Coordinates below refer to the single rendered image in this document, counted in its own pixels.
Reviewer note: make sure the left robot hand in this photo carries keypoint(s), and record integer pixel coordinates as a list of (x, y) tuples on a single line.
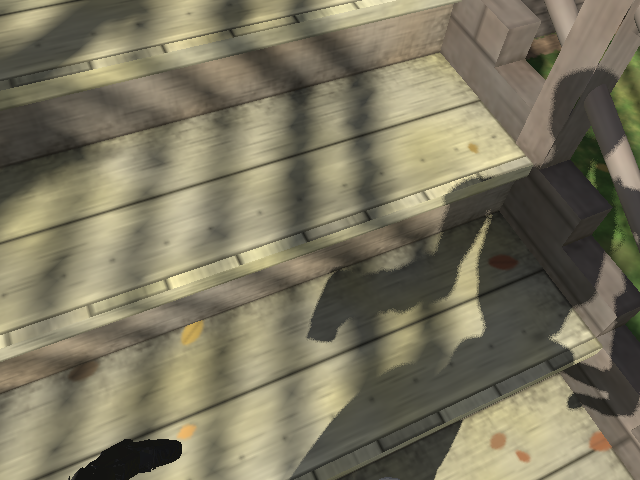
[(126, 459)]

